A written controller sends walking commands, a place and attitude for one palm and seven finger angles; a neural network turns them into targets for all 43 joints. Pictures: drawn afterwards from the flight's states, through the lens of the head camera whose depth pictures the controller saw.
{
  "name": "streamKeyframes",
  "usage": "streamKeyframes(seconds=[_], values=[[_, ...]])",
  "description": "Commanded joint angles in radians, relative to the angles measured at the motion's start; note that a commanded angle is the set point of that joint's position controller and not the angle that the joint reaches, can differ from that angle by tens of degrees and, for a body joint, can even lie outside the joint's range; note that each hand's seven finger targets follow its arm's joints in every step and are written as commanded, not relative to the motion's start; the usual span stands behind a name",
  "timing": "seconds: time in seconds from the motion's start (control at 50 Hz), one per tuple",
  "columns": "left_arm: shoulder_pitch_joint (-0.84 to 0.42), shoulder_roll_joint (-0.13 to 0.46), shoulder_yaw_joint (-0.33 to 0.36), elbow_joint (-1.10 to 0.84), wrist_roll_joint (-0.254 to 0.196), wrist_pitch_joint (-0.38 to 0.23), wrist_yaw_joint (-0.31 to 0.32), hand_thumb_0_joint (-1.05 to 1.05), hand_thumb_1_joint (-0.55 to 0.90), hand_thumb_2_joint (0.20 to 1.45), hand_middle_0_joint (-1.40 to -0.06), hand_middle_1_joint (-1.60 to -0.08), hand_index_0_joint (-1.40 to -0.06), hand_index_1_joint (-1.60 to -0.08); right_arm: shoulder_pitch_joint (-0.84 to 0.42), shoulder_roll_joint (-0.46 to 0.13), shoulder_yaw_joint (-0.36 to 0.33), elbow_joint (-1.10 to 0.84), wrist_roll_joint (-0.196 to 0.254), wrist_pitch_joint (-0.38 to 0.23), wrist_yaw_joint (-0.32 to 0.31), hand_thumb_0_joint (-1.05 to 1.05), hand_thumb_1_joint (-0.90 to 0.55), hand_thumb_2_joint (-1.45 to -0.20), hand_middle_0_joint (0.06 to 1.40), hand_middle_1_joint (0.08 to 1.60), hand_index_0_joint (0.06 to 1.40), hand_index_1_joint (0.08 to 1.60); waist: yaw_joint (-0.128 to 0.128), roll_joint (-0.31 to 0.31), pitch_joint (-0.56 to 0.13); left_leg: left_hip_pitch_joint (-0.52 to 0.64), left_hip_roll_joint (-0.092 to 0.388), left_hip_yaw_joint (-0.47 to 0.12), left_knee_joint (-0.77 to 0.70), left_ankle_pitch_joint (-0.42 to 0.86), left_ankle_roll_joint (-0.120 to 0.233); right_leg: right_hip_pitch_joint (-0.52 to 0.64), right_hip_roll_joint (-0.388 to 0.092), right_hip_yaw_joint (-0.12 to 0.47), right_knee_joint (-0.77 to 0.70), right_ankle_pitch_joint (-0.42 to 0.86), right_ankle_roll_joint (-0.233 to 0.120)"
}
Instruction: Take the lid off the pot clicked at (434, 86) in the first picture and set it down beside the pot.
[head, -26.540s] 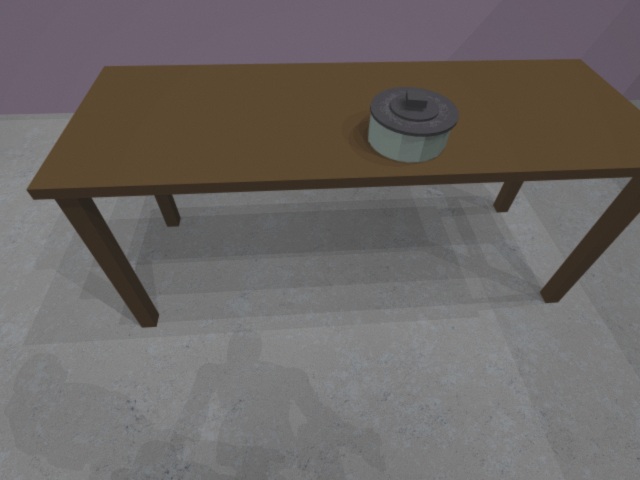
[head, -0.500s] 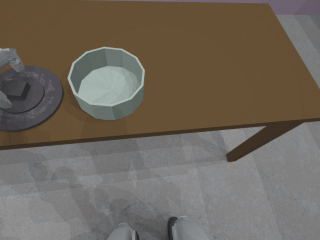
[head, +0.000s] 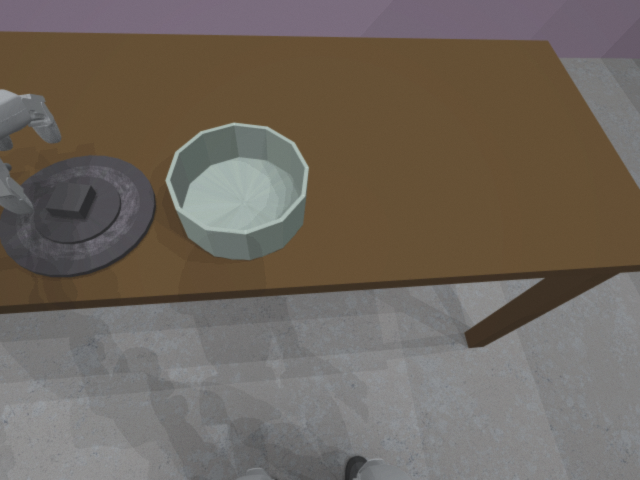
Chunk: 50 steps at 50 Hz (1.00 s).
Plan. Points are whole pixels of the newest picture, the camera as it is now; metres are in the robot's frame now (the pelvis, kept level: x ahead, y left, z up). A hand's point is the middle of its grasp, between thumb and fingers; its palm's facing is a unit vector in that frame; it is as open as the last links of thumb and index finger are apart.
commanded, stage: raise the empty hand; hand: left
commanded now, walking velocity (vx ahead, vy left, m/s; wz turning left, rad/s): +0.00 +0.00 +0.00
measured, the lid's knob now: (71, 200) +0.50 +0.33 -0.03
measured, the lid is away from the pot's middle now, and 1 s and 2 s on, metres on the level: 0.24 0.24 0.24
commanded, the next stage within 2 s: draw the hand back to the body in 0.28 s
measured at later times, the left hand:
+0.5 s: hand out of the picture +0.46 +0.34 +0.11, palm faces -0.42 -0.12 -0.90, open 11.0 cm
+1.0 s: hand (28, 159) +0.43 +0.28 +0.13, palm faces +0.12 -0.78 -0.61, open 11.0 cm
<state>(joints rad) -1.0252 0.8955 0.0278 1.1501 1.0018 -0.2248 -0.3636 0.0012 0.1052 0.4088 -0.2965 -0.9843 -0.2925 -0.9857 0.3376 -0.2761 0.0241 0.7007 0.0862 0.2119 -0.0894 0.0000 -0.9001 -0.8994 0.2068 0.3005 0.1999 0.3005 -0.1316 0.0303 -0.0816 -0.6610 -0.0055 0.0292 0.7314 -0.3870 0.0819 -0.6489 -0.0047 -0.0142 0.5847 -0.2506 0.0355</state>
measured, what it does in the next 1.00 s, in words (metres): stands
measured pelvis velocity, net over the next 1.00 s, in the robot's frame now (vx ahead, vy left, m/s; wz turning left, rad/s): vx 0.01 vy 0.00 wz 0.03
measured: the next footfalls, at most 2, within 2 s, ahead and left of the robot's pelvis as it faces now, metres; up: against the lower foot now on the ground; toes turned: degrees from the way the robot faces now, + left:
none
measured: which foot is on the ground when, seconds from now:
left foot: down 0.00-1.00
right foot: down 0.00-1.00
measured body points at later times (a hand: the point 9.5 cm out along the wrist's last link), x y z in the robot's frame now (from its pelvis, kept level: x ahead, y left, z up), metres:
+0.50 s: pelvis +0.00 +0.01 +0.01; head +0.10 +0.03 +0.45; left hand +0.48 +0.35 +0.16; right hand +0.01 -0.27 -0.11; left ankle -0.03 +0.06 -0.72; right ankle +0.01 -0.16 -0.71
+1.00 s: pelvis +0.01 +0.00 +0.02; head +0.07 +0.01 +0.47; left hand +0.42 +0.32 +0.17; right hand +0.11 -0.25 -0.10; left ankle -0.03 +0.06 -0.72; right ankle +0.01 -0.16 -0.71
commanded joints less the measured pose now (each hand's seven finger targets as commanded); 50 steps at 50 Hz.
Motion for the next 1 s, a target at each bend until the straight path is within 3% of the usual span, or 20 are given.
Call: streamKeyframes(seconds=[0.0, 0.04, 0.06, 0.12, 0.16, 0.18, 0.26, 0.3, 0.36, 0.38, 0.42, 0.58, 0.68, 0.76, 0.84, 0.86, 0.88, 0.9, 0.94, 0.98], values=[[-0.47, 0.346, 0.073, -0.224, -0.02, 0.009, 0.027, 0.0, 0.102, 0.41, -0.28, -0.989, -0.28, -0.989, 0.152, -0.205, -0.062, -0.028, -0.003, -0.008, -0.021, 0.0, -0.9, -0.9, 0.2, 0.3, 0.2, 0.3, -0.001, 0.144, -0.45, 0.415, 0.019, -0.054, -0.064, 0.629, -0.034, 0.131, 0.053, -0.053, -0.028, 0.258, -0.073], [-0.476, 0.304, 0.047, -0.24, -0.023, 0.007, 0.023, 0.0, 0.102, 0.41, -0.28, -0.989, -0.28, -0.989, 0.148, -0.197, -0.065, -0.029, -0.003, -0.016, -0.02, 0.0, -0.9, -0.9, 0.2, 0.3, 0.2, 0.3, 0.002, 0.212, -0.457, 0.479, 0.024, -0.06, -0.065, 0.719, -0.048, 0.105, 0.053, -0.057, -0.031, 0.269, -0.078], [-0.481, 0.339, 0.078, -0.248, -0.022, 0.007, 0.023, 0.0, 0.102, 0.41, -0.28, -0.989, -0.28, -0.989, 0.155, -0.198, -0.067, -0.026, -0.007, -0.014, -0.02, 0.0, -0.9, -0.9, 0.2, 0.3, 0.2, 0.3, 0.006, 0.204, -0.474, 0.502, 0.025, -0.071, -0.062, 0.739, -0.052, 0.113, 0.056, -0.059, -0.035, 0.265, -0.075], [-0.437, 0.297, 0.049, -0.164, -0.036, 0.022, 0.013, 0.0, 0.102, 0.41, -0.28, -0.989, -0.28, -0.989, 0.143, -0.199, -0.063, -0.031, -0.001, -0.018, -0.019, 0.0, -0.9, -0.9, 0.2, 0.3, 0.2, 0.3, -0.002, 0.115, -0.41, 0.428, 0.018, -0.055, -0.08, 0.644, -0.035, 0.14, 0.052, -0.056, -0.052, 0.261, -0.07], [-0.484, 0.301, 0.045, -0.228, -0.029, 0.024, 0.012, 0.0, 0.102, 0.41, -0.28, -0.989, -0.28, -0.989, 0.145, -0.201, -0.067, -0.027, -0.003, -0.014, -0.016, 0.0, -0.9, -0.9, 0.2, 0.3, 0.2, 0.3, 0.006, 0.175, -0.437, 0.484, 0.023, -0.064, -0.089, 0.705, -0.047, 0.134, 0.051, -0.058, -0.055, 0.27, -0.075], [-0.483, 0.258, 0.013, -0.203, -0.026, 0.028, 0.009, 0.0, 0.102, 0.41, -0.28, -0.989, -0.28, -0.989, 0.145, -0.198, -0.068, -0.024, -0.004, -0.016, -0.014, 0.0, -0.9, -0.9, 0.2, 0.3, 0.2, 0.3, -0.002, 0.172, -0.423, 0.493, 0.025, -0.071, -0.088, 0.721, -0.053, 0.115, 0.055, -0.063, -0.056, 0.261, -0.076], [-0.416, 0.263, 0.021, -0.133, -0.036, 0.029, 0.001, 0.0, 0.102, 0.41, -0.28, -0.989, -0.28, -0.989, 0.136, -0.203, -0.063, -0.033, 0.0, -0.017, -0.013, 0.0, -0.9, -0.9, 0.2, 0.3, 0.2, 0.3, 0.002, 0.091, -0.38, 0.423, 0.015, -0.054, -0.097, 0.649, -0.035, 0.149, 0.052, -0.054, -0.061, 0.267, -0.072], [-0.481, 0.244, -0.006, -0.187, -0.03, 0.031, -0.001, 0.0, 0.102, 0.41, -0.28, -0.989, -0.28, -0.989, 0.14, -0.205, -0.069, -0.025, -0.003, -0.015, -0.011, 0.0, -0.9, -0.9, 0.2, 0.3, 0.2, 0.3, -0.004, 0.124, -0.388, 0.441, 0.021, -0.057, -0.107, 0.633, -0.04, 0.134, 0.051, -0.057, -0.066, 0.248, -0.074], [-0.505, 0.323, 0.06, -0.257, -0.023, 0.014, 0.012, 0.0, 0.102, 0.41, -0.28, -0.989, -0.28, -0.989, 0.145, -0.205, -0.072, -0.035, -0.009, -0.013, -0.013, 0.0, -0.9, -0.9, 0.2, 0.3, 0.2, 0.3, 0.01, 0.182, -0.467, 0.51, 0.022, -0.074, -0.098, 0.738, -0.054, 0.157, 0.05, -0.052, -0.06, 0.28, -0.078], [-0.496, 0.303, 0.058, -0.27, -0.024, 0.014, 0.015, 0.0, 0.102, 0.41, -0.28, -0.989, -0.28, -0.989, 0.141, -0.196, -0.076, -0.038, -0.01, -0.014, -0.011, 0.0, -0.9, -0.9, 0.2, 0.3, 0.2, 0.3, 0.013, 0.197, -0.481, 0.539, 0.024, -0.079, -0.098, 0.772, -0.058, 0.155, 0.05, -0.054, -0.063, 0.283, -0.078], [-0.387, 0.305, 0.094, -0.21, -0.036, 0.014, 0.019, 0.0, 0.102, 0.41, -0.28, -0.989, -0.28, -0.989, 0.136, -0.193, -0.077, -0.05, -0.01, -0.016, -0.007, 0.0, -0.9, -0.9, 0.2, 0.3, 0.2, 0.3, 0.025, 0.139, -0.448, 0.514, 0.021, -0.079, -0.1, 0.774, -0.056, 0.169, 0.05, -0.06, -0.066, 0.284, -0.075], [-0.304, 0.242, 0.087, -0.362, -0.057, 0.016, 0.034, 0.0, 0.102, 0.41, -0.28, -0.989, -0.28, -0.989, 0.074, -0.175, -0.086, -0.093, -0.016, 0.003, 0.024, 0.0, -0.9, -0.9, 0.2, 0.3, 0.2, 0.3, 0.045, 0.156, -0.451, 0.569, 0.019, -0.092, -0.143, 0.815, -0.059, 0.221, 0.042, -0.056, -0.101, 0.295, -0.078], [-0.266, 0.211, 0.071, -0.37, -0.071, 0.025, 0.046, 0.0, 0.102, 0.41, -0.28, -0.989, -0.28, -0.989, 0.035, -0.173, -0.081, -0.103, -0.012, 0.005, 0.029, 0.0, -0.9, -0.9, 0.2, 0.3, 0.2, 0.3, 0.048, 0.126, -0.379, 0.537, 0.016, -0.085, -0.181, 0.711, -0.051, 0.235, 0.036, -0.057, -0.12, 0.264, -0.08], [-0.2, 0.271, 0.143, -0.441, -0.079, 0.018, 0.064, 0.0, 0.102, 0.41, -0.28, -0.989, -0.28, -0.989, 0.004, -0.169, -0.081, -0.129, -0.015, -0.002, 0.031, 0.0, -0.9, -0.9, 0.2, 0.3, 0.2, 0.3, 0.067, 0.126, -0.42, 0.57, 0.012, -0.091, -0.186, 0.767, -0.048, 0.301, 0.029, -0.05, -0.123, 0.307, -0.081], [-0.143, 0.156, 0.068, -0.466, -0.096, 0.037, 0.063, 0.0, 0.102, 0.41, -0.28, -0.989, -0.28, -0.989, -0.041, -0.161, -0.081, -0.146, -0.009, -0.006, 0.045, 0.0, -0.9, -0.9, 0.2, 0.3, 0.2, 0.3, 0.069, 0.118, -0.345, 0.556, 0.017, -0.087, -0.206, 0.705, -0.047, 0.282, 0.023, -0.052, -0.139, 0.271, -0.082], [-0.159, -0.159, 0.133, -0.475, -0.706, 0.028, 0.19, 0.0, 0.102, 0.41, -0.28, -0.989, -0.28, -0.989, 0.101, -0.096, -0.07, -0.186, -0.002, -0.04, 0.022, 0.0, -0.9, -0.9, 0.2, 0.3, 0.2, 0.3, 0.006, 0.057, -0.222, 0.672, 0.086, -0.108, -0.235, 0.548, -0.086, 0.235, 0.004, -0.073, -0.141, 0.183, -0.098], [-0.118, -0.131, 0.125, -0.519, -0.771, 0.028, 0.252, 0.0, 0.102, 0.41, -0.28, -0.989, -0.28, -0.989, 0.038, -0.122, -0.052, -0.179, 0.0, -0.071, 0.013, 0.0, -0.9, -0.9, 0.2, 0.3, 0.2, 0.3, 0.044, 0.053, -0.217, 0.705, 0.107, -0.156, -0.276, 0.463, -0.086, 0.233, -0.002, -0.05, -0.156, 0.115, -0.095], [-0.063, -0.078, 0.222, -0.507, -0.851, 0.033, 0.303, 0.0, 0.102, 0.41, -0.28, -0.989, -0.28, -0.989, 0.031, -0.137, -0.054, -0.176, -0.008, -0.091, 0.001, 0.0, -0.9, -0.9, 0.2, 0.3, 0.2, 0.3, 0.061, -0.002, -0.253, 0.691, 0.104, -0.143, -0.288, 0.442, -0.077, 0.289, -0.009, -0.037, -0.171, 0.131, -0.095], [-0.079, -0.027, 0.291, -0.532, -0.921, 0.039, 0.364, 0.0, 0.102, 0.41, -0.28, -0.989, -0.28, -0.989, 0.011, -0.155, -0.044, -0.153, -0.018, -0.118, -0.007, 0.0, -0.9, -0.9, 0.2, 0.3, 0.2, 0.3, 0.071, -0.016, -0.262, 0.628, 0.085, -0.09, -0.29, 0.466, -0.073, 0.38, -0.015, -0.025, -0.187, 0.214, -0.09], [-0.119, -0.042, 0.308, -0.649, -0.947, 0.025, 0.402, 0.0, 0.122, 0.422, -0.278, -0.972, -0.278, -0.972, 0.002, -0.145, -0.045, -0.148, -0.027, -0.162, -0.003, 0.0, -0.9, -0.9, 0.2, 0.3, 0.2, 0.3, 0.078, 0.102, -0.298, 0.667, 0.085, -0.088, -0.289, 0.593, -0.098, 0.422, -0.016, -0.031, -0.181, 0.273, -0.092]])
